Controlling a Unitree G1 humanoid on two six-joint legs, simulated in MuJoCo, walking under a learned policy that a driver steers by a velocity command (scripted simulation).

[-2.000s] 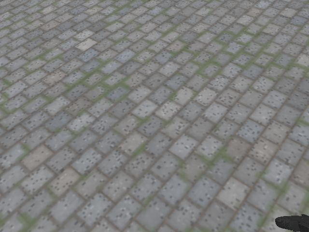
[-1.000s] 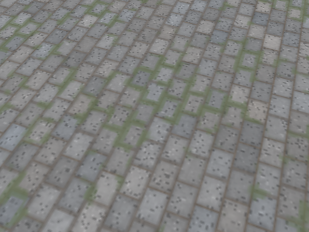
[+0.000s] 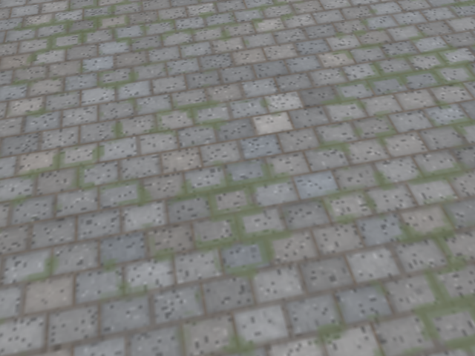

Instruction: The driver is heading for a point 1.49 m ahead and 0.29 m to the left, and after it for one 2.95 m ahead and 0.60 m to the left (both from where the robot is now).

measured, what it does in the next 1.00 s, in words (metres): walks ahead: left foot, then right foot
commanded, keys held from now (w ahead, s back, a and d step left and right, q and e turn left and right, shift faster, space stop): w+q+shift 0.34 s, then w+e+shift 0.66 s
